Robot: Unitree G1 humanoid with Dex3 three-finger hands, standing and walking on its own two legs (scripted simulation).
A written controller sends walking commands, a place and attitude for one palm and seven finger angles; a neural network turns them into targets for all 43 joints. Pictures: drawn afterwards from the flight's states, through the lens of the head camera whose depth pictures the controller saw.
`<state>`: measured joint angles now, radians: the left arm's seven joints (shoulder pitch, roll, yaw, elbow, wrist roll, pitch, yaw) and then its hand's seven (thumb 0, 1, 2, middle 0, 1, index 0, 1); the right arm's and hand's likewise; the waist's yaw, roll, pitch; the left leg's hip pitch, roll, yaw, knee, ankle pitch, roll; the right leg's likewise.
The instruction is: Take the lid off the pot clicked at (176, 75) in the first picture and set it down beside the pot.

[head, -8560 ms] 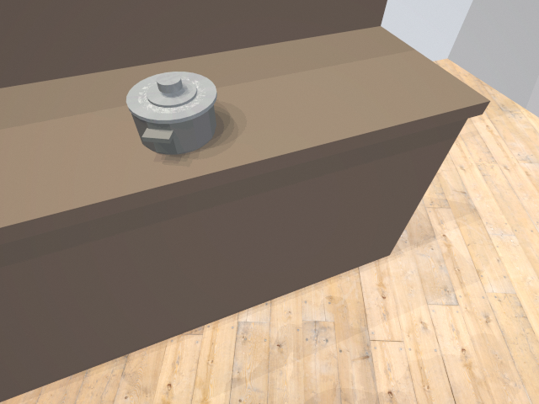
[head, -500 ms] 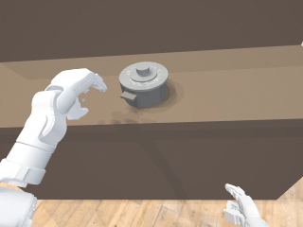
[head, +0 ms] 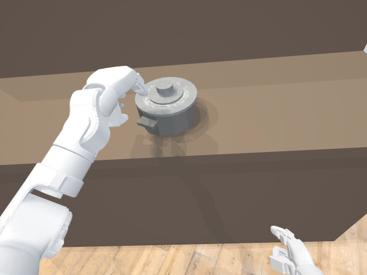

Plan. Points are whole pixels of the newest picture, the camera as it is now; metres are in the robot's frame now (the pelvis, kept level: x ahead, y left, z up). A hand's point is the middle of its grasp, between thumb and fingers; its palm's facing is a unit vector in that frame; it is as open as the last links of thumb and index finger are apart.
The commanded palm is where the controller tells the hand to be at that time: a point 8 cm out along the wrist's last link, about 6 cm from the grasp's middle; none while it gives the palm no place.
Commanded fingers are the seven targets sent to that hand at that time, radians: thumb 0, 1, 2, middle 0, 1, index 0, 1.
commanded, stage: move the open hand above the knob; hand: left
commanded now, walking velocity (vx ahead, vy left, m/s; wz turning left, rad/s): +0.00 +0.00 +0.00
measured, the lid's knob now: (164, 86) +0.55 +0.11 +0.13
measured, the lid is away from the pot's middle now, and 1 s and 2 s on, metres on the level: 0.01 0.01 0.01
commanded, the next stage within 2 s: none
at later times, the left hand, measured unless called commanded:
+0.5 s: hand (151, 82) +0.47 +0.11 +0.20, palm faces -0.24 -0.08 -0.97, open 10.0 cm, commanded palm +0.48 +0.12 +0.27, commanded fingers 0.00 -0.35 1.57 -0.85 -0.08 -0.85 -0.08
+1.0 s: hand (158, 71) +0.52 +0.11 +0.20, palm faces -0.28 -0.12 -0.95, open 10.0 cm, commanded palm +0.51 +0.12 +0.27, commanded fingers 0.00 -0.35 1.57 -0.85 -0.08 -0.85 -0.08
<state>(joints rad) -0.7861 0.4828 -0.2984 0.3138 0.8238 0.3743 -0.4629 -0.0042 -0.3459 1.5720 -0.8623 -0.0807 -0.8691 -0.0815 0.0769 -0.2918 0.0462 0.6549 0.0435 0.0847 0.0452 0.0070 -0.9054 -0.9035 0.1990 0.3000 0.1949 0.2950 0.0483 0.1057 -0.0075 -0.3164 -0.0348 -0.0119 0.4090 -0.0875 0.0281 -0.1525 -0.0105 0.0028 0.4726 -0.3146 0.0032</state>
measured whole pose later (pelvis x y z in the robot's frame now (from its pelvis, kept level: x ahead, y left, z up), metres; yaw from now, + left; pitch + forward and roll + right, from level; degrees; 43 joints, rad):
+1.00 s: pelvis +0.03 +0.00 +0.00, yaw -4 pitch +5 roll +1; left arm -1.22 0.41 -0.24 1.02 0.89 0.33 -0.39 0.00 -0.34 1.57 -0.86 -0.08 -0.87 -0.08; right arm 0.27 -0.30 0.00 0.76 0.03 0.05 0.02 0.00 -0.91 -0.90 0.20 0.30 0.19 0.29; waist -0.08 0.07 -0.06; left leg -0.36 -0.01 0.05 0.40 -0.13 0.03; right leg -0.22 0.00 0.07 0.44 -0.32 0.00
